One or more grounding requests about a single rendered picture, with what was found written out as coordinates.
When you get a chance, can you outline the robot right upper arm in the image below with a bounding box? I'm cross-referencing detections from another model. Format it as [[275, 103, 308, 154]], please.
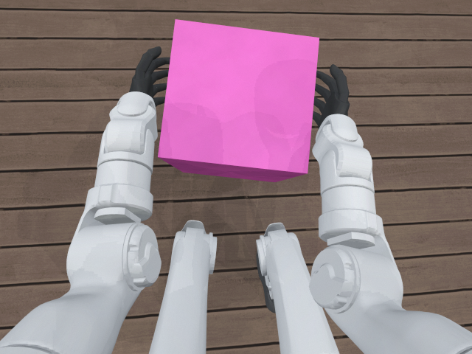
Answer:
[[309, 245, 472, 354]]

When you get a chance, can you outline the robot left shin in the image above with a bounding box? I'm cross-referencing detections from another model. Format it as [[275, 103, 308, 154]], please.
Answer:
[[171, 221, 206, 258]]

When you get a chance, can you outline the left robot thigh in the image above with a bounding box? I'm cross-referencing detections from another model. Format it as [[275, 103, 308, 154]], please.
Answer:
[[149, 227, 217, 354]]

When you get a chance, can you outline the robot left upper arm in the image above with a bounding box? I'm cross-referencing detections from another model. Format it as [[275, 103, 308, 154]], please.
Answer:
[[0, 222, 162, 354]]

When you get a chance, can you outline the carton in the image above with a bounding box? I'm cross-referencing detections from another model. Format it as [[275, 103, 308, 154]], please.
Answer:
[[158, 19, 319, 182]]

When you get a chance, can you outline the robot right hand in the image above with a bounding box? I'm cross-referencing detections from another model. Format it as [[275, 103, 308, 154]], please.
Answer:
[[313, 64, 350, 127]]

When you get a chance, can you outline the robot right forearm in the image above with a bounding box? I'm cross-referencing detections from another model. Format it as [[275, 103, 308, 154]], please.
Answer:
[[312, 114, 397, 266]]

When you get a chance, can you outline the robot left hand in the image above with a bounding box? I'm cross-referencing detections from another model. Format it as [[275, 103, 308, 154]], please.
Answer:
[[129, 46, 170, 106]]

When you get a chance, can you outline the robot left forearm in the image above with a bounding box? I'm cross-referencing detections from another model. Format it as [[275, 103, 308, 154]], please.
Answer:
[[66, 91, 158, 282]]

